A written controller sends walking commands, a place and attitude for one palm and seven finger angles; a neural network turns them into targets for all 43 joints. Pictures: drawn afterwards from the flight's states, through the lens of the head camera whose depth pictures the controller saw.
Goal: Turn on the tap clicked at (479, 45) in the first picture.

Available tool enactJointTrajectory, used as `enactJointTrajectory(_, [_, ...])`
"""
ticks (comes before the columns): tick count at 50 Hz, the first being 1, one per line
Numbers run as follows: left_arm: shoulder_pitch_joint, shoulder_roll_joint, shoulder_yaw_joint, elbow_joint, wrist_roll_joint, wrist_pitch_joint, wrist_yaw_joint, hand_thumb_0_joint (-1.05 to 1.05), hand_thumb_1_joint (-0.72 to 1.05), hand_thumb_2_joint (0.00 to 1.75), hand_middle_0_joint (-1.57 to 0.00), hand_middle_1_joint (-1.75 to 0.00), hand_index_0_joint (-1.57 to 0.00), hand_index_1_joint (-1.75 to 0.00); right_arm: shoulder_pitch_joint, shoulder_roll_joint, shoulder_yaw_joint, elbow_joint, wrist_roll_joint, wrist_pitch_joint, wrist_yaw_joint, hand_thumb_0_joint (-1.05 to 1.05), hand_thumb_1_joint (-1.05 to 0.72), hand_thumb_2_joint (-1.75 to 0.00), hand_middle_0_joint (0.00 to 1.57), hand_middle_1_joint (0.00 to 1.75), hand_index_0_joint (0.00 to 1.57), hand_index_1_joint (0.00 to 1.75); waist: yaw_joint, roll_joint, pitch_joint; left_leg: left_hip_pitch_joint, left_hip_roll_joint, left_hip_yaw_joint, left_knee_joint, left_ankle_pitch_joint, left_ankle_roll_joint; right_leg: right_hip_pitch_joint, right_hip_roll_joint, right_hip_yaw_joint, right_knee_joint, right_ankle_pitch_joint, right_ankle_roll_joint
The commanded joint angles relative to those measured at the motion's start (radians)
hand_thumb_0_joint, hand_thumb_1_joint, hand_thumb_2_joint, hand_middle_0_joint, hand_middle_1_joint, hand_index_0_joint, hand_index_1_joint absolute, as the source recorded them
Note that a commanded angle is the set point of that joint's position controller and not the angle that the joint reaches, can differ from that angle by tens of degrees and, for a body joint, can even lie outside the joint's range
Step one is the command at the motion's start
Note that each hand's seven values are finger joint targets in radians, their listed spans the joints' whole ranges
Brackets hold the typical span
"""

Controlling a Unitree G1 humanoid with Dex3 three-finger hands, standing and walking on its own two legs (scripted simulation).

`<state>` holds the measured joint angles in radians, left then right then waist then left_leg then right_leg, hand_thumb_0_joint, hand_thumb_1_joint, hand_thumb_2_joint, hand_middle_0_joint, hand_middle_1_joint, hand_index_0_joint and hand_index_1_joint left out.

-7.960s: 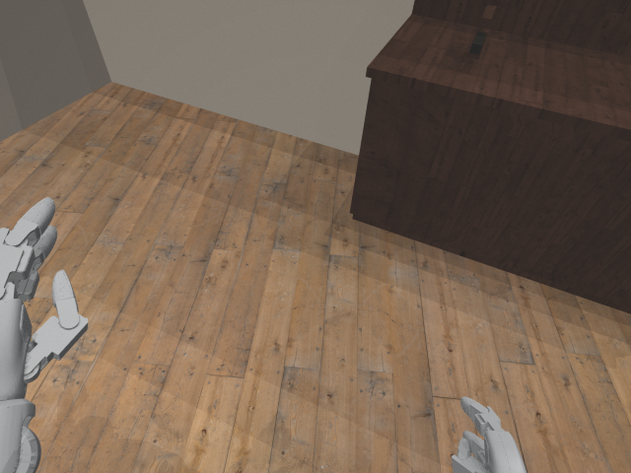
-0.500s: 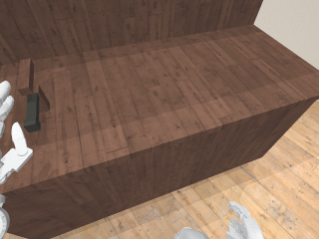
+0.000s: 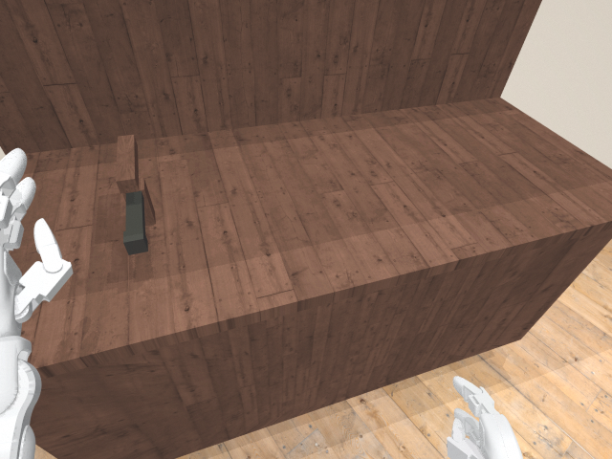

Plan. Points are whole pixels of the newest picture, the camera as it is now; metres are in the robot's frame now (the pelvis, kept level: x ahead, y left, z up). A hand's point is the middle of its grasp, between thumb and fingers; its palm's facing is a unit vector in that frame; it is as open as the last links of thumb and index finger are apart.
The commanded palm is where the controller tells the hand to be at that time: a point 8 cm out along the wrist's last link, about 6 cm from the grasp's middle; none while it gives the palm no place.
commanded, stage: come to a stop and stand still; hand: left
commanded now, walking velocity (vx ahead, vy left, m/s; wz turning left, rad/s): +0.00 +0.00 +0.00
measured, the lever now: (135, 241) +0.38 +0.31 +0.06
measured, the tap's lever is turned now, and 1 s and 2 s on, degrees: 0 0 0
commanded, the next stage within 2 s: look again from close up in 1.40 s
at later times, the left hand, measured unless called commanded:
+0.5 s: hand (18, 301) +0.20 +0.31 +0.16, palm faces +0.47 -0.81 -0.36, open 7.4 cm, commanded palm +0.15 +0.33 +0.18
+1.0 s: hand (93, 263) +0.25 +0.27 +0.17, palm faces +0.43 -0.82 -0.38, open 7.4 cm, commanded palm +0.19 +0.30 +0.18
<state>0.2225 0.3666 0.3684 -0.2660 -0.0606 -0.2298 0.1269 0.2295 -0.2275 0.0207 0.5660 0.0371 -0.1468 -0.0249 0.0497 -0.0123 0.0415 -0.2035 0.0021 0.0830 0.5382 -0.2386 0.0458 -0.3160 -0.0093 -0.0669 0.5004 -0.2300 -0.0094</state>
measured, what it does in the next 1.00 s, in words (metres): steps on the spot: right foot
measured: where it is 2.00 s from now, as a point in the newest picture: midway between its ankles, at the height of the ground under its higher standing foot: outside the picture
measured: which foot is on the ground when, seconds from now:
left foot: down 0.00-1.00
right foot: up 0.00-0.06, down 0.08-1.00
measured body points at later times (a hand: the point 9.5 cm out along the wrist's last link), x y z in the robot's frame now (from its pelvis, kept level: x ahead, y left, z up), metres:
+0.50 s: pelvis +0.00 +0.04 +0.01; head +0.00 +0.06 +0.45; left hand +0.17 +0.35 +0.18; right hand +0.19 -0.16 -0.06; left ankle +0.05 +0.09 -0.73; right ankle +0.07 -0.10 -0.73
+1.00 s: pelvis +0.06 +0.01 +0.01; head +0.08 +0.02 +0.46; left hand +0.22 +0.31 +0.19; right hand +0.26 -0.20 -0.07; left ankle +0.05 +0.09 -0.73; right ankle +0.07 -0.10 -0.73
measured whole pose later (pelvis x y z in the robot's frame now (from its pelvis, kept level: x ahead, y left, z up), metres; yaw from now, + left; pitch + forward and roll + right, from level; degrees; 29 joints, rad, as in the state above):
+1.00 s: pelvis +0.06 +0.01 +0.01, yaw +5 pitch -1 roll -1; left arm 0.44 0.36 0.35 -0.47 -0.05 -0.21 0.09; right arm 0.19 -0.19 0.02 0.57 0.02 -0.10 -0.02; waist 0.02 -0.02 0.06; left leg -0.19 -0.03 0.02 0.45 -0.25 0.04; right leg -0.18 0.04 -0.03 0.40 -0.21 -0.03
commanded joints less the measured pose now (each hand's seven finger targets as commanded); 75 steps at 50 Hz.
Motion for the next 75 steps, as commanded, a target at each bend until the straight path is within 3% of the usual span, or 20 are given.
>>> enactJointTrajectory(1, [-0.01, 0.165, 0.05, -0.263, 0.022, -0.074, -0.013, 0.0, 0.9, 0.9, -0.2, -0.3, -0.2, -0.3, -0.081, -0.093, -0.05, -0.173, 0.014, -0.053, 0.029, 0.0, -0.9, -0.9, 0.2, 0.3, 0.2, 0.3, 0.003, 0.012, 0.012, -0.439, 0.176, -0.191, -0.356, -0.43, 0.032, 0.335, 0.008, 0.031, 0.166, -0.072, 0.038])
enactJointTrajectory(2, [-0.023, 0.25, 0.127, -0.296, 0.021, -0.078, -0.007, 0.0, 0.9, 0.9, -0.2, -0.3, -0.2, -0.3, -0.09, -0.099, -0.049, -0.175, 0.016, -0.054, 0.034, 0.0, -0.9, -0.9, 0.2, 0.3, 0.2, 0.3, 0.005, 0.018, -0.015, -0.391, 0.168, -0.185, -0.364, -0.423, 0.025, 0.314, 0.011, 0.026, 0.161, -0.08, 0.041])
enactJointTrajectory(3, [-0.022, 0.224, 0.121, -0.285, 0.023, -0.086, -0.011, 0.0, 0.9, 0.9, -0.2, -0.3, -0.2, -0.3, -0.1, -0.087, -0.046, -0.18, 0.006, -0.053, 0.033, 0.0, -0.9, -0.9, 0.2, 0.3, 0.2, 0.3, -0.004, -0.004, 0.001, -0.398, 0.163, -0.223, -0.354, -0.437, 0.025, 0.303, 0.002, 0.03, 0.116, -0.096, 0.033])
enactJointTrajectory(5, [-0.061, 0.247, 0.154, -0.309, 0.032, -0.098, -0.014, 0.0, 0.9, 0.9, -0.2, -0.3, -0.2, -0.3, -0.098, -0.091, -0.045, -0.178, -0.007, -0.054, 0.036, 0.0, -0.9, -0.9, 0.2, 0.3, 0.2, 0.3, -0.011, 0.099, 0.031, -0.381, 0.155, -0.238, -0.352, -0.453, 0.015, 0.276, -0.007, 0.038, 0.045, -0.104, 0.012])
enactJointTrajectory(7, [-0.131, 0.261, 0.169, -0.374, 0.037, -0.109, -0.02, 0.0, 0.9, 0.9, -0.2, -0.3, -0.2, -0.3, -0.105, -0.092, -0.044, -0.168, -0.013, -0.06, 0.041, 0.0, -0.9, -0.9, 0.2, 0.3, 0.2, 0.3, -0.013, 0.195, -0.008, -0.361, 0.144, -0.222, -0.378, -0.497, -0.002, 0.298, 0.003, 0.037, 0.067, -0.111, 0.001])
enactJointTrajectory(9, [-0.1, 0.21, 0.135, -0.386, 0.041, -0.122, -0.024, 0.0, 0.9, 0.9, -0.2, -0.3, -0.2, -0.3, -0.098, -0.084, -0.05, -0.163, -0.017, -0.076, 0.04, 0.0, -0.9, -0.9, 0.2, 0.3, 0.2, 0.3, -0.011, 0.201, -0.071, -0.296, 0.139, -0.224, -0.361, -0.469, -0.004, 0.306, 0.007, 0.032, 0.064, -0.102, -0.008])
enactJointTrajectory(12, [-0.002, 0.165, 0.104, -0.402, 0.037, -0.118, -0.029, 0.0, 0.9, 0.9, -0.2, -0.3, -0.2, -0.3, -0.093, -0.076, -0.047, -0.147, -0.018, -0.095, 0.05, 0.0, -0.9, -0.9, 0.2, 0.3, 0.2, 0.3, -0.013, 0.176, -0.127, -0.123, 0.143, -0.223, -0.339, -0.359, -0.032, 0.23, 0.012, 0.037, 0.015, -0.064, -0.004])
enactJointTrajectory(16, [0.072, 0.122, 0.076, -0.329, 0.049, -0.093, -0.026, 0.0, 0.9, 0.9, -0.2, -0.3, -0.2, -0.3, -0.073, -0.088, -0.053, -0.12, -0.021, -0.088, 0.046, 0.0, -0.9, -0.9, 0.2, 0.3, 0.2, 0.3, -0.017, 0.072, -0.084, -0.161, 0.143, -0.237, -0.353, -0.376, -0.051, 0.232, 0.013, 0.053, -0.023, -0.069, 0.001])
enactJointTrajectory(21, [0.037, 0.126, 0.078, -0.27, 0.058, -0.076, -0.024, 0.0, 0.9, 0.9, -0.2, -0.3, -0.2, -0.3, -0.075, -0.089, -0.056, -0.114, -0.02, -0.062, 0.034, 0.0, -0.9, -0.9, 0.2, 0.3, 0.2, 0.3, -0.021, 0.061, -0.028, -0.188, 0.14, -0.223, -0.36, -0.384, -0.044, 0.217, 0.012, 0.067, -0.052, -0.059, 0.004])
enactJointTrajectory(26, [-0.036, 0.134, 0.062, -0.364, 0.064, -0.08, -0.021, 0.0, 0.9, 0.9, -0.2, -0.3, -0.2, -0.3, -0.103, -0.088, -0.052, -0.136, -0.022, -0.06, 0.028, 0.0, -0.9, -0.9, 0.2, 0.3, 0.2, 0.3, -0.022, 0.113, -0.048, -0.145, 0.126, -0.217, -0.338, -0.321, -0.033, 0.23, 0.004, 0.089, -0.086, -0.012, -0.004])
enactJointTrajectory(30, [-0.035, 0.138, 0.059, -0.441, 0.063, -0.093, -0.016, 0.0, 0.9, 0.9, -0.2, -0.3, -0.2, -0.3, -0.108, -0.089, -0.049, -0.142, -0.029, -0.069, 0.027, 0.0, -0.9, -0.9, 0.2, 0.3, 0.2, 0.3, -0.017, 0.188, -0.081, -0.084, 0.125, -0.233, -0.333, -0.184, -0.055, 0.232, 0.011, 0.083, -0.073, 0.051, -0.011])
enactJointTrajectory(32, [0.0, 0.168, 0.093, -0.449, 0.059, -0.092, -0.011, 0.0, 0.9, 0.9, -0.2, -0.3, -0.2, -0.3, -0.117, -0.084, -0.048, -0.143, -0.027, -0.069, 0.026, 0.0, -0.9, -0.9, 0.2, 0.3, 0.2, 0.3, -0.015, 0.173, -0.104, -0.046, 0.115, -0.215, -0.299, -0.09, -0.066, 0.229, 0.003, 0.084, -0.089, 0.078, -0.016])
enactJointTrajectory(35, [0.068, 0.136, 0.081, -0.405, 0.044, -0.088, -0.012, 0.0, 0.9, 0.9, -0.2, -0.3, -0.2, -0.3, -0.097, -0.087, -0.054, -0.143, -0.029, -0.055, 0.024, 0.0, -0.9, -0.9, 0.2, 0.3, 0.2, 0.3, -0.019, 0.102, -0.128, -0.02, 0.093, -0.19, -0.234, 0.078, -0.073, 0.24, -0.014, 0.095, -0.107, 0.157, -0.025])
enactJointTrajectory(39, [0.134, 0.134, 0.085, -0.367, 0.026, -0.069, -0.019, 0.0, 0.9, 0.9, -0.2, -0.3, -0.2, -0.3, -0.092, -0.089, -0.059, -0.143, -0.021, -0.032, 0.019, 0.0, -0.9, -0.9, 0.2, 0.3, 0.2, 0.3, -0.025, 0.083, -0.158, 0.032, 0.086, -0.161, -0.171, 0.291, -0.087, 0.231, -0.032, 0.102, -0.11, 0.255, -0.028])
enactJointTrajectory(44, [0.149, 0.15, 0.092, -0.405, 0.012, -0.055, -0.02, 0.0, 0.9, 0.9, -0.2, -0.3, -0.2, -0.3, -0.108, -0.091, -0.059, -0.152, -0.017, -0.014, 0.008, 0.0, -0.9, -0.9, 0.2, 0.3, 0.2, 0.3, -0.028, 0.054, -0.193, 0.052, 0.084, -0.163, -0.142, 0.37, -0.077, 0.248, -0.047, 0.108, -0.099, 0.327, -0.029])
enactJointTrajectory(52, [0.179, 0.191, 0.13, -0.466, 0.0, -0.041, 0.0, 0.0, 0.9, 0.9, -0.2, -0.3, -0.2, -0.3, -0.143, -0.087, -0.053, -0.152, -0.014, -0.005, -0.01, 0.0, -0.9, -0.9, 0.2, 0.3, 0.2, 0.3, -0.027, 0.076, -0.204, 0.062, 0.073, -0.155, -0.114, 0.309, -0.044, 0.243, -0.073, 0.152, -0.113, 0.356, -0.034])
enactJointTrajectory(58, [0.198, 0.126, 0.081, -0.362, -0.009, -0.022, -0.002, 0.0, 0.9, 0.9, -0.2, -0.3, -0.2, -0.3, -0.127, -0.094, -0.055, -0.137, -0.022, 0.01, -0.014, 0.0, -0.9, -0.9, 0.2, 0.3, 0.2, 0.3, -0.035, 0.019, -0.161, 0.036, 0.064, -0.15, -0.117, 0.212, -0.027, 0.215, -0.081, 0.176, -0.158, 0.307, -0.033])
enactJointTrajectory(61, [0.171, 0.148, 0.089, -0.366, -0.008, -0.017, -0.001, 0.0, 0.9, 0.9, -0.2, -0.3, -0.2, -0.3, -0.131, -0.095, -0.059, -0.143, -0.018, 0.014, -0.015, 0.0, -0.9, -0.9, 0.2, 0.3, 0.2, 0.3, -0.033, 0.022, -0.15, 0.032, 0.063, -0.153, -0.122, 0.179, -0.025, 0.204, -0.089, 0.198, -0.178, 0.28, -0.03])
enactJointTrajectory(72, [0.148, 0.187, 0.104, -0.448, -0.005, -0.013, 0.007, 0.0, 0.9, 0.9, -0.2, -0.3, -0.2, -0.3, -0.165, -0.092, -0.056, -0.143, -0.015, 0.011, -0.02, 0.0, -0.9, -0.9, 0.2, 0.3, 0.2, 0.3, -0.027, 0.081, -0.147, 0.05, 0.067, -0.162, -0.15, 0.151, -0.015, 0.195, -0.08, 0.19, -0.198, 0.202, -0.026])
enactJointTrajectory(75, [0.166, 0.161, 0.089, -0.411, -0.008, -0.011, 0.004, 0.0, 0.9, 0.9, -0.2, -0.3, -0.2, -0.3, -0.141, -0.094, -0.055, -0.147, -0.02, 0.012, -0.018, 0.0, -0.9, -0.9, 0.2, 0.3, 0.2, 0.3, -0.027, 0.055, -0.135, 0.027, 0.067, -0.166, -0.166, 0.12, -0.016, 0.197, -0.074, 0.186, -0.208, 0.165, -0.023])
